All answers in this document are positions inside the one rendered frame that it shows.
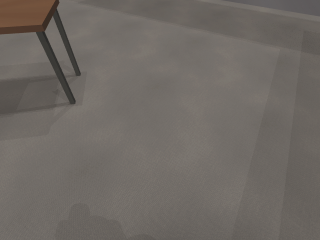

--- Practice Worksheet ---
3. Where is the table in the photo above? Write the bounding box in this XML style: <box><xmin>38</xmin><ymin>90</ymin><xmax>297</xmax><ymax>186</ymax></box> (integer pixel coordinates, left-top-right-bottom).
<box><xmin>0</xmin><ymin>0</ymin><xmax>81</xmax><ymax>105</ymax></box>

